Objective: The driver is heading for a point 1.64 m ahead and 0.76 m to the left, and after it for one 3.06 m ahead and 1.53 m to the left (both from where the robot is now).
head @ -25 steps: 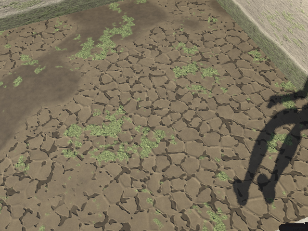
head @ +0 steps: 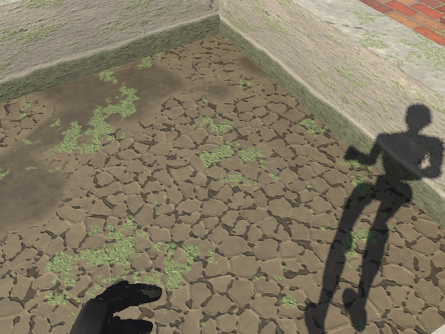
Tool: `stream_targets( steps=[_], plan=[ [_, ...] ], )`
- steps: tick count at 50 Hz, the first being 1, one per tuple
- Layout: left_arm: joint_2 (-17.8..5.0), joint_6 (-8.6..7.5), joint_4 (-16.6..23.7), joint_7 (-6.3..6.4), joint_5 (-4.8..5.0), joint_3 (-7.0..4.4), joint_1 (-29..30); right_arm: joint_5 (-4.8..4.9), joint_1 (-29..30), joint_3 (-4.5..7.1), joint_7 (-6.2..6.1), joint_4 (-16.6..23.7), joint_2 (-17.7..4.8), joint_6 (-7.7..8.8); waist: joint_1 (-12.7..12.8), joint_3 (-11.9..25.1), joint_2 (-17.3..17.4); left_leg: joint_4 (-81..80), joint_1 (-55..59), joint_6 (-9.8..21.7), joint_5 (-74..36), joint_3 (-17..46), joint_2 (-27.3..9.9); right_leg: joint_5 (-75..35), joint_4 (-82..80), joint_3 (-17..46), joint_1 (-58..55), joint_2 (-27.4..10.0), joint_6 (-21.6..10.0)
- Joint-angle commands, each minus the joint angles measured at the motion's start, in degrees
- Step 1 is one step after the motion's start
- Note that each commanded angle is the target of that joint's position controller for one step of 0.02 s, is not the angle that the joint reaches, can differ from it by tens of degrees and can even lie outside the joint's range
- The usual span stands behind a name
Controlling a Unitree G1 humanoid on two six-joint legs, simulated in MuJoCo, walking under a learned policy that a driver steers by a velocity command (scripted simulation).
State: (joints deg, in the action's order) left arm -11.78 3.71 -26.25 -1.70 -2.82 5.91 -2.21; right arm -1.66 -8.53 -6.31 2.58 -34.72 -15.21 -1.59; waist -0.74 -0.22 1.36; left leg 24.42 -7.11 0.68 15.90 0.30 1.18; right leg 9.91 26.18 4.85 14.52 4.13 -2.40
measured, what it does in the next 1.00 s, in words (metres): lifts its right foot, turning left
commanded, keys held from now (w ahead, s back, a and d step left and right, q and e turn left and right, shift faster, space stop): q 0.94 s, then no key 0.06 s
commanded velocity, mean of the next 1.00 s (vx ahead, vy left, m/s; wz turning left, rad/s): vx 0.05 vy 0.00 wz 0.49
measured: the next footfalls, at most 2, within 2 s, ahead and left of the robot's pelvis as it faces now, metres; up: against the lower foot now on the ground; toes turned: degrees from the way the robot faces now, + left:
right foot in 1.06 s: +0.11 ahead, -0.10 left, +0.00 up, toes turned +43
left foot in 1.32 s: -0.02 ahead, +0.13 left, +0.00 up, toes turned +29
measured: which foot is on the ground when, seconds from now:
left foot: down 0.00-1.00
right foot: down 0.00-0.74, up 0.76-1.00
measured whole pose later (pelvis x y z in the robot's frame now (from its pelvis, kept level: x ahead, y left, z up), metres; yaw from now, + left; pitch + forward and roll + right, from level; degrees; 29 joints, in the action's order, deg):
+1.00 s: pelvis +0.00 -0.03 -0.01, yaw +32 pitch +2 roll -1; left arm -15.9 2.7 -33.8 0.2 -2.6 -1.2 -3.6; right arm -0.8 -15.6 0.4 -2.2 -29.9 -16.2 -8.7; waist -2.5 -1.8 0.2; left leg 32.5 -20.6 -0.5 13.3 20.9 8.1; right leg 26.4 46.5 7.4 26.0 5.3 1.8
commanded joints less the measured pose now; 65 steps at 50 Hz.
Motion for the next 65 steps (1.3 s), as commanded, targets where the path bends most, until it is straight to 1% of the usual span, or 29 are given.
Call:
stream_targets(
  steps=[1,11,19,23,27,28,31,33,35,36,37,38,39,40,42,43,45,47,49,51,52,53,54,55,56,57,59,61,65],
  plan=[
    [-8.2,-0.73,2.5,0.44,-0.16,-3.05,1.1,0.29,3.0,2.86,-0.33,5.3,-7.9,0.06,1.9,3.6,-3.9,-4.1,-3.2,3.8,-2.6,8.7,-4.6,-6.5,-4.6,6.5,-5.2,-7.1,-2.1],
    [-8.4,-0.09,0.6,2.16,0.43,-5.29,-1.1,0.13,-0.2,5.48,-1.93,9.1,-8.2,-2.44,1.1,8.4,-0.1,5.5,-11.0,3.9,-8.0,11.4,-2.9,-15.4,2.4,1.1,-8.5,-9.1,-4.4],
    [-9.8,-0.71,-0.4,2.26,-0.34,-6.82,-3.3,0.52,-0.7,7.45,-2.85,12.2,-10.8,-4.7,0.7,6.3,1.7,6.5,-15.5,6.5,-9.0,19.9,-4.0,-10.1,7.9,-4.5,-4.2,-8.8,-3.7],
    [-10.1,-0.71,-1.5,1.7,-0.48,-7.93,-5.0,1.15,-0.5,8.47,-2.36,13.5,-11.3,-5.19,0.6,5.1,1.6,7.0,-20.4,5.9,-4.3,22.5,-2.8,-5.4,8.1,-5.4,-6.2,-9.2,-4.3],
    [-10.8,-0.26,-3.1,2.15,-0.18,-8.87,-7.5,1.42,-1.3,8.75,-2.35,13.9,-9.7,-5.15,1.0,6.9,-2.1,13.3,-26.6,2.7,1.2,18.8,0.0,-11.8,6.9,-3.3,-12.3,-14.7,-7.7],
    [-10.9,-0.15,-3.9,2.09,-0.79,-8.87,-8.3,1.31,-2.2,8.66,-2.09,13.7,-8.9,-5.55,0.6,7.2,-4.0,15.6,-27.2,1.9,3.5,17.1,0.8,-12.1,5.6,-2.4,-12.5,-16.6,-9.0],
    [-12.2,-0.05,-5.1,2.79,0.2,-9.71,-8.4,1.51,-3.5,9.1,-1.78,12.8,-8.3,-5.92,0.8,6.0,-6.3,22.8,-25.1,0.5,7.9,10.7,1.9,-8.4,2.9,0.5,-7.9,-22.1,-11.5],
    [-13.1,-0.01,-5.9,3.66,0.44,-10.14,-7.4,1.79,-4.3,9.41,-1.71,12.4,-8.1,-5.93,0.6,4.4,-5.4,24.2,-23.2,1.8,10.4,9.4,0.8,-4.4,3.4,-0.7,-3.6,-23.2,-10.8],
    [-13.1,0.4,-6.3,4.1,0.7,-10.42,-6.3,2.08,-5.4,9.69,-1.58,12.0,-8.1,-5.51,0.4,3.3,-1.3,22.3,-21.2,4.0,4.9,11.3,0.5,1.4,7.5,-4.6,0.8,-20.3,-8.6],
    [-12.9,0.67,-6.3,4.17,0.86,-10.43,-5.1,2.09,-6.5,9.93,-1.82,12.1,-8.8,-5.5,-0.4,2.2,1.6,17.2,-21.0,6.0,-0.5,15.5,-0.4,6.1,11.9,-8.3,2.9,-16.3,-6.1],
    [-12.4,1.04,-5.7,4.08,0.78,-10.28,-3.3,1.7,-7.8,10.28,-2.03,12.5,-10.6,-5.31,-1.7,0.7,7.4,7.0,-21.6,9.8,-5.6,26.1,-3.5,13.8,20.2,-12.7,5.4,-8.9,-2.9],
    [-11.3,1.17,-3.4,3.93,0.81,-9.85,2.5,0.41,-12.0,10.68,-1.87,11.7,-12.6,-4.62,-4.9,-0.2,14.3,-3.2,-16.3,15.5,-7.9,42.5,-6.8,33.1,32.4,-10.4,14.6,-0.7,0.1],
    [-10.9,0.07,-1.9,3.42,1.31,-9.73,5.1,-0.62,-13.6,10.89,-1.68,10.6,-13.7,-3.69,-5.2,-0.6,15.7,-5.2,-6.9,20.7,-9.3,49.6,-9.8,35.7,44.3,-2.3,27.6,2.6,1.6],
    [-12.2,-0.86,-2.9,2.91,1.0,-10.32,2.2,-0.55,-10.5,10.69,-1.99,10.7,-13.6,-2.94,-2.1,1.8,12.2,-1.2,-3.6,21.9,-17.0,47.7,-11.7,30.3,52.2,4.5,32.3,2.7,2.5],
    [-13.4,-1.71,-5.1,2.99,-0.62,-10.92,-2.6,1.52,-4.6,10.16,-3.26,11.3,-11.7,-3.08,0.6,5.2,6.4,3.3,-2.1,19.3,-28.0,40.0,-11.7,23.2,55.3,6.3,32.9,1.5,4.1],
    [-11.6,-1.47,-4.7,4.0,-0.11,-10.22,-1.6,2.3,-4.3,9.78,-4.56,11.1,-10.6,-3.5,-0.1,6.0,5.7,2.3,-3.9,17.1,-23.8,37.3,-10.2,20.9,52.0,4.9,29.8,1.5,4.8],
    [-8.4,-1.2,-3.9,3.65,-0.5,-8.6,-0.1,1.19,-4.4,8.91,-5.31,10.5,-8.6,-5.07,0.2,7.2,2.2,2.1,-4.5,13.4,-17.1,34.5,-6.2,18.8,39.0,3.7,22.8,1.0,5.3],
    [-5.6,-1.3,-3.6,2.42,-0.15,-7.47,0.3,0.79,-4.8,9.39,-5.5,9.7,-9.1,-6.34,-0.7,7.3,3.5,0.7,-3.8,11.2,-12.8,32.6,-3.3,18.9,23.8,1.9,15.4,1.7,5.0],
    [-5.3,-1.9,-4.1,1.18,0.74,-6.92,-2.3,0.44,-3.1,9.48,-5.13,9.6,-9.2,-6.95,-0.5,8.3,7.6,-0.3,-4.4,10.1,-9.4,33.4,-3.1,15.4,11.8,2.1,7.0,0.9,3.8],
    [-5.2,-2.51,-5.4,0.12,-0.51,-6.55,-6.5,0.56,0.9,8.64,-4.49,10.1,-7.5,-6.14,2.5,10.1,7.3,-1.2,-12.3,9.9,-5.6,33.5,-2.3,4.4,8.7,0.0,-6.9,1.0,2.6],
    [-5.0,-2.4,-5.2,-0.04,-0.49,-6.49,-7.2,0.73,0.9,7.95,-4.35,9.7,-5.7,-5.47,3.1,9.6,6.0,-1.0,-16.0,8.2,0.0,32.7,-0.5,3.8,4.5,0.9,-12.3,-0.2,1.0],
    [-7.2,-2.12,-4.9,0.41,-0.84,-6.82,-8.2,1.15,-0.9,6.98,-4.5,9.0,-2.3,-4.94,2.0,8.5,-5.1,8.0,-19.0,4.5,12.5,28.6,4.5,-6.1,-3.1,10.1,-17.1,-8.1,-1.6],
    [-10.9,-1.59,-5.6,0.67,-1.97,-6.88,-9.6,1.22,-2.6,6.88,-4.6,9.2,-2.0,-4.26,0.1,6.6,-14.3,14.8,-24.6,0.1,22.2,22.2,8.0,-9.8,-7.8,22.5,-13.0,-18.6,-7.9],
    [-10.5,-1.97,-5.5,1.1,-0.95,-7.18,-9.1,1.19,-1.2,8.14,-5.09,8.6,-5.7,-3.5,0.2,3.0,-12.8,19.5,-23.8,-2.0,20.4,20.7,5.1,-3.9,-11.3,27.9,-6.5,-20.4,-10.7],
    [-8.4,-2.18,-5.0,1.33,0.24,-6.61,-5.8,1.2,-0.4,8.56,-5.56,7.2,-6.9,-3.32,-0.5,-0.5,-9.8,22.0,-23.2,-3.1,15.2,18.5,2.5,-1.0,-11.1,24.7,-3.9,-17.9,-10.5],
    [-4.3,-2.4,-5.1,0.78,0.78,-5.22,-3.3,-0.02,-3.8,7.98,-5.38,4.7,-4.9,-3.53,-2.8,-1.6,-7.4,22.9,-20.7,-3.4,13.1,19.4,0.4,0.8,-10.9,22.2,-1.3,-15.6,-9.4],
    [-4.2,-2.25,-6.5,0.51,1.66,-5.05,-2.8,-0.81,-6.2,7.06,-4.73,2.5,-1.9,-3.81,-3.6,-0.6,-6.2,23.9,-15.5,-3.5,9.3,16.4,-0.9,-2.7,-11.7,16.7,1.4,-13.1,-7.1],
    [-3.8,-1.96,-8.4,0.64,2.29,-4.81,-5.1,-0.54,-5.1,6.05,-4.17,1.9,-0.1,-4.09,-2.0,-1.5,-6.5,14.3,-11.9,-3.0,8.3,12.1,-2.2,0.5,-13.2,12.6,0.8,-9.9,-5.2],
    [-6.1,-0.73,-10.9,1.13,3.18,-5.04,-8.1,-0.28,-3.9,5.81,-3.44,1.5,-1.0,-3.08,-0.2,-2.0,-4.8,-1.3,-8.0,-2.1,-1.8,10.1,-4.3,6.1,-14.3,15.9,-4.2,-11.1,-4.7]
  ],
)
